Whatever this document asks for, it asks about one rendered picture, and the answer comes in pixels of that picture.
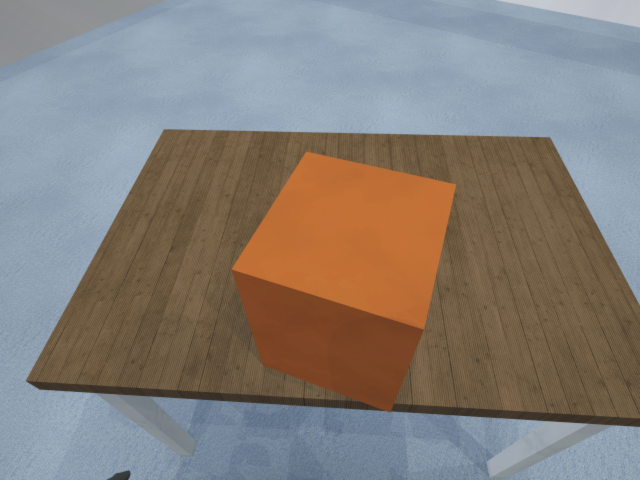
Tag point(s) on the carton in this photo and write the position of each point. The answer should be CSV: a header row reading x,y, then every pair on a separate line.
x,y
336,281

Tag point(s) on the table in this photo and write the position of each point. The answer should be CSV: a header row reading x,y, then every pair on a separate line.
x,y
530,317

